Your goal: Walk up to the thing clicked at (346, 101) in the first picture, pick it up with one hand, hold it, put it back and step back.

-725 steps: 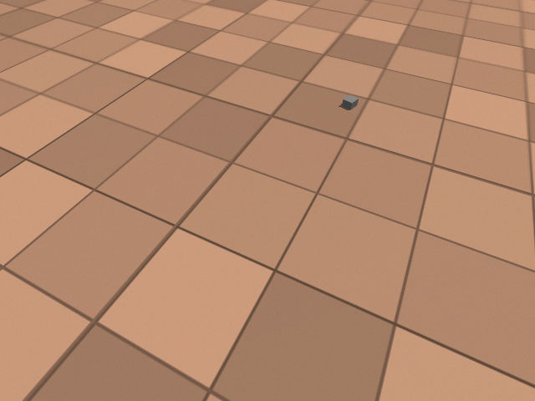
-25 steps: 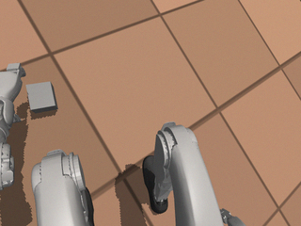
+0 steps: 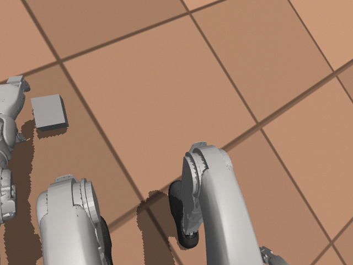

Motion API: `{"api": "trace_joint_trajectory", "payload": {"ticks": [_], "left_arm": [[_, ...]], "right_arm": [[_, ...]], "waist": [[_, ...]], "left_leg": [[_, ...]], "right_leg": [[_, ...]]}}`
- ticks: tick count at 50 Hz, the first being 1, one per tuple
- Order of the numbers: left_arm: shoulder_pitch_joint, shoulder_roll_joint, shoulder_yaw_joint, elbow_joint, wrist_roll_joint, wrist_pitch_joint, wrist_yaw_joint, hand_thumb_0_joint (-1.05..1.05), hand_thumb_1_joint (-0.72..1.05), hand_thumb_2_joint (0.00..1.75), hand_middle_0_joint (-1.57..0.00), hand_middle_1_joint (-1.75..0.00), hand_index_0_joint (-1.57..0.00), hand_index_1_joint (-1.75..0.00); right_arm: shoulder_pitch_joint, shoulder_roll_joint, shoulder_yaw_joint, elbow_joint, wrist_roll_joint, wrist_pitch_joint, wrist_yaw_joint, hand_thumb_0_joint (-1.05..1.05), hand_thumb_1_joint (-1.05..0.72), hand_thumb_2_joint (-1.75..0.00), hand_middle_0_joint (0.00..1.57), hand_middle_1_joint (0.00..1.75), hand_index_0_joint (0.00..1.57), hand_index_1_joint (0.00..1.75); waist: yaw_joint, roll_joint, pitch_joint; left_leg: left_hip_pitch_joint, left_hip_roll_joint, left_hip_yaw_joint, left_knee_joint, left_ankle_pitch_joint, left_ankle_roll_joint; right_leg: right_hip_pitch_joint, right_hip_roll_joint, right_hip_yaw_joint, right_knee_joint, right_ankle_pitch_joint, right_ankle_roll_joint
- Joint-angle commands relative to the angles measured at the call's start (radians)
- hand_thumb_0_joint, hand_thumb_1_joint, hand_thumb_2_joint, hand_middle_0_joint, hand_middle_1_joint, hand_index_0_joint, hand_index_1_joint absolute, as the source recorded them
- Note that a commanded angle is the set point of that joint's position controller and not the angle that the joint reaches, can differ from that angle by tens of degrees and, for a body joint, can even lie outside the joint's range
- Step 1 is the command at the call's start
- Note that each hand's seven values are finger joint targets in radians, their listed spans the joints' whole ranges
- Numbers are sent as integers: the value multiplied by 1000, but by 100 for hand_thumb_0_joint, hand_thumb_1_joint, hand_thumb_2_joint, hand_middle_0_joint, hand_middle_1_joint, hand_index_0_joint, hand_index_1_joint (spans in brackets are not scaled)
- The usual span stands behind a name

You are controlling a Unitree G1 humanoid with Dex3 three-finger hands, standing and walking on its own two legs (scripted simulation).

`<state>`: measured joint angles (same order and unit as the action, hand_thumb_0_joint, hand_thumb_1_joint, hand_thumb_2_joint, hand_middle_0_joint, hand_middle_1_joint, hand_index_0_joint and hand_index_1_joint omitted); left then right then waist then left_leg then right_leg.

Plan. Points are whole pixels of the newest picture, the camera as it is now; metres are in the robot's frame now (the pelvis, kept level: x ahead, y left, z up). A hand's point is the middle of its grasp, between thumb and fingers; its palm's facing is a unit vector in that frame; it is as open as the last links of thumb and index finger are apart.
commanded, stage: rise first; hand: left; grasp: from above
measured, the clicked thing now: (50, 113) +0.52 +0.20 -0.31
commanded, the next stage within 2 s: approach in 0.12 s
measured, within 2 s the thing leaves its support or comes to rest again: neither
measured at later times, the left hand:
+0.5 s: hand (23, 110) +0.49 +0.23 -0.18, palm faces -0.46 -0.04 -0.89, open 12.5 cm
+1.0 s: hand (22, 120) +0.47 +0.24 -0.21, palm faces -0.51 -0.09 -0.86, open 13.3 cm
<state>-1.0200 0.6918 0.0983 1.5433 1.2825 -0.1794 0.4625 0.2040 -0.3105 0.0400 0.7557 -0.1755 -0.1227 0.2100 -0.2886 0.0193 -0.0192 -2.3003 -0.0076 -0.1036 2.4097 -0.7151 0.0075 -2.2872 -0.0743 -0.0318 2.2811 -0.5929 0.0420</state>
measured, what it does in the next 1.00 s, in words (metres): stands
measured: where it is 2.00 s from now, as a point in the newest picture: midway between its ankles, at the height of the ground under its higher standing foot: (145, 244)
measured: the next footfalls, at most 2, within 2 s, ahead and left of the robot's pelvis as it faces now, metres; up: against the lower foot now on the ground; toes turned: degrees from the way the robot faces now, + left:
none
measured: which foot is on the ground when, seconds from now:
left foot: down 0.00-1.00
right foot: down 0.00-1.00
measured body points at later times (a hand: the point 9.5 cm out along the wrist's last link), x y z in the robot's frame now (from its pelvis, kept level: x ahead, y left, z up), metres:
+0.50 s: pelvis +0.00 +0.00 +0.00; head +0.25 +0.06 +0.37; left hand +0.51 +0.23 -0.13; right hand +0.01 -0.27 -0.09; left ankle +0.07 +0.12 -0.30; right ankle +0.12 -0.14 -0.30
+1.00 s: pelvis +0.00 +0.00 -0.01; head +0.27 +0.04 +0.35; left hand +0.50 +0.25 -0.16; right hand -0.01 -0.27 -0.11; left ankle +0.07 +0.12 -0.30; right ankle +0.12 -0.14 -0.30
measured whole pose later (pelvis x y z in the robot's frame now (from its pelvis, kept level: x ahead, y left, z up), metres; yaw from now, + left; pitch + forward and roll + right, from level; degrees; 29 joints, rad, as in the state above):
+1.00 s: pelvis +0.00 +0.00 -0.01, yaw -1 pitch +33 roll -7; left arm -1.08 0.73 0.11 1.63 1.21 -0.12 0.44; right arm 0.22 -0.32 0.08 0.73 -0.19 -0.15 0.26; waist -0.33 0.02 0.06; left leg -2.33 -0.01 -0.12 2.45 -0.71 0.00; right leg -2.32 -0.06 -0.04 2.31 -0.58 0.04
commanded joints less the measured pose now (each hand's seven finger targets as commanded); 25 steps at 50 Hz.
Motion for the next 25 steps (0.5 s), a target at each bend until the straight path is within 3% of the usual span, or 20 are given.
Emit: {"api": "trace_joint_trajectory", "payload": {"ticks": [1,3,5,7,8,9,10,11,13,14,15,16,18,21,25], "left_arm": [[-344,244,29,-162,4,-16,48,0,-28,78,-34,-72,-33,-74],[-365,220,19,-143,16,-15,53,0,-29,80,-34,-71,-32,-74],[-362,187,-4,-122,10,-10,54,0,-29,79,-34,-71,-32,-74],[-337,215,9,-108,16,-3,56,0,-29,80,-34,-71,-32,-74],[-343,196,-4,-84,12,1,52,0,-29,80,-34,-72,-32,-74],[-341,256,33,-114,21,4,56,0,-28,79,-34,-71,-32,-73],[-323,241,28,-123,19,9,56,0,-28,79,-35,-70,-33,-73],[-314,195,4,-99,14,18,52,0,-32,85,-39,-65,-32,-71],[-339,197,1,-81,19,19,47,0,-27,76,-32,-74,-33,-74],[-333,217,20,-85,16,18,46,0,-27,76,-31,-76,-32,-75],[-347,202,11,-95,14,19,43,0,-27,76,-31,-77,-33,-75],[-367,185,5,-70,5,16,38,0,-26,76,-32,-76,-33,-75],[-429,145,-19,-81,-2,4,37,0,-27,76,-32,-77,-34,-76],[-527,55,-93,-63,-9,-15,29,0,-27,76,-31,-79,-33,-77],[-571,97,-111,-48,22,-23,63,0,-27,77,-31,-78,-33,-77]], "right_arm": [[239,-255,-87,6,8,1,-19,0,-90,-90,20,30,20,30],[244,-251,-84,10,2,-1,-15,0,-90,-90,20,30,20,30],[230,-246,-80,3,2,-6,-13,0,-90,-90,20,30,20,30],[228,-256,-82,7,3,-7,-14,0,-90,-90,20,30,20,30],[230,-253,-78,5,2,-11,-11,0,-90,-90,20,30,20,30],[235,-266,-82,6,0,-8,-9,0,-90,-90,20,30,20,30],[232,-263,-84,-2,7,-4,-10,0,-90,-90,20,30,20,30],[222,-257,-80,-7,8,-4,-9,0,-90,-90,20,30,20,30],[215,-263,-79,-12,5,-7,-4,0,-90,-89,20,30,20,30],[221,-270,-82,-3,7,-4,-6,0,-90,-89,20,30,20,30],[225,-270,-82,-8,10,0,-9,0,-90,-89,20,30,20,30],[229,-267,-81,-2,7,-1,-8,0,-90,-89,20,30,20,30],[236,-255,-76,11,-1,-1,-11,0,-90,-89,20,30,20,30],[237,-232,-49,18,-12,-12,-11,0,-90,-89,20,30,20,30],[235,-242,-36,21,-22,-27,-12,0,-90,-89,20,30,20,30]], "waist": [[-33,262,-715],[-50,255,-694],[-49,264,-679],[-39,266,-674],[-43,259,-642],[-31,287,-663],[-7,310,-703],[-19,304,-689],[-42,297,-666],[-43,292,-661],[-43,288,-673],[-64,281,-641],[-92,242,-635],[-136,225,-612],[-123,291,-644]], "left_leg": [[456,-32,91,-268,179,23],[458,-31,91,-263,189,22],[460,-32,86,-270,172,23],[460,-33,85,-281,169,21],[444,-33,82,-280,149,22],[463,-32,80,-291,161,20],[487,-34,78,-308,185,16],[511,-30,70,-307,192,12],[508,-28,60,-301,189,11],[486,-29,62,-301,175,15],[488,-31,63,-303,187,16],[471,-29,59,-301,160,16],[431,-30,68,-285,127,24],[417,-30,68,-253,116,26],[466,-29,63,-251,129,16]], "right_leg": [[399,49,-106,-205,141,-72],[386,50,-109,-204,151,-72],[367,48,-112,-208,140,-71],[365,49,-114,-209,135,-73],[335,46,-114,-205,120,-71],[349,47,-115,-202,125,-73],[358,44,-114,-196,140,-74],[334,43,-118,-190,148,-76],[306,43,-122,-182,152,-73],[312,45,-122,-188,138,-74],[323,44,-119,-193,149,-73],[301,44,-121,-189,127,-74],[331,52,-120,-213,104,-74],[320,54,-124,-215,106,-69],[313,54,-131,-193,118,-68]]}}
